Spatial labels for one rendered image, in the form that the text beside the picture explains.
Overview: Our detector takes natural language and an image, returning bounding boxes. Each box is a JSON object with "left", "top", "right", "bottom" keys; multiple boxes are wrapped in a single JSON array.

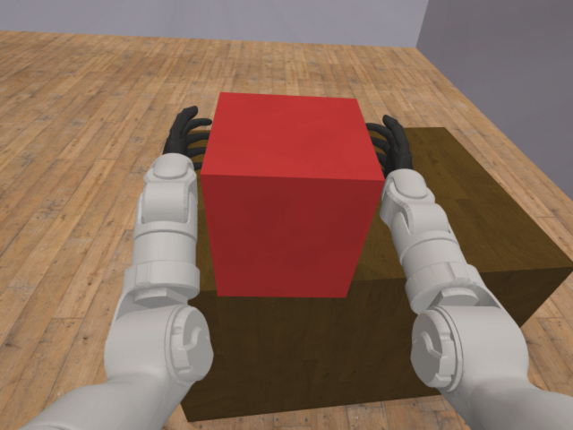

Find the robot left forearm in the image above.
[{"left": 104, "top": 153, "right": 200, "bottom": 373}]

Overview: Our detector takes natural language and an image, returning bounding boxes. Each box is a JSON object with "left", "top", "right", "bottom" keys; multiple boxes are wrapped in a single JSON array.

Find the robot right forearm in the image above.
[{"left": 380, "top": 168, "right": 529, "bottom": 372}]

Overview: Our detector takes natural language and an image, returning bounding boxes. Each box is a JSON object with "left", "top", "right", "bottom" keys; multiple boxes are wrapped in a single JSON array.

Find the pedestal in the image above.
[{"left": 180, "top": 127, "right": 573, "bottom": 422}]

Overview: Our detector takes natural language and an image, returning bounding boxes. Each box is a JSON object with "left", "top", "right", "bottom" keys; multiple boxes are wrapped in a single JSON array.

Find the carton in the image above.
[{"left": 200, "top": 92, "right": 385, "bottom": 297}]

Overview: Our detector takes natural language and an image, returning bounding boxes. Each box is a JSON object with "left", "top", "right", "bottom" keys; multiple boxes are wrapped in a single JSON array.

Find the right robot hand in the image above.
[{"left": 366, "top": 115, "right": 414, "bottom": 180}]

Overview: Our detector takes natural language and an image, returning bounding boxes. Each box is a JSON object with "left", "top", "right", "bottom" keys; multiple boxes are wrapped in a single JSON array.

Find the right robot upper arm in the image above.
[{"left": 410, "top": 305, "right": 573, "bottom": 430}]

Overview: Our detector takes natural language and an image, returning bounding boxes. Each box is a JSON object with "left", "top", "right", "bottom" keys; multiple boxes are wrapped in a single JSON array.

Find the left robot upper arm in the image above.
[{"left": 16, "top": 304, "right": 214, "bottom": 430}]

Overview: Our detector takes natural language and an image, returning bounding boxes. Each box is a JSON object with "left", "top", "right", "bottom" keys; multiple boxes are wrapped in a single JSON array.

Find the left robot hand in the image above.
[{"left": 162, "top": 106, "right": 212, "bottom": 171}]

